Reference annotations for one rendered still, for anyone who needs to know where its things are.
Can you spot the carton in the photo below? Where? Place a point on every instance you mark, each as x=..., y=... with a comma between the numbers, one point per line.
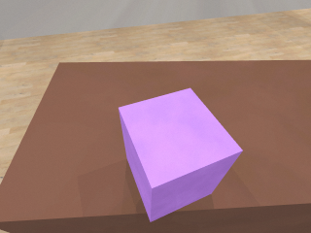
x=176, y=149

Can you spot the pedestal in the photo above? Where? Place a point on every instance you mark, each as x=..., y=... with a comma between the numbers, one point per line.
x=70, y=173

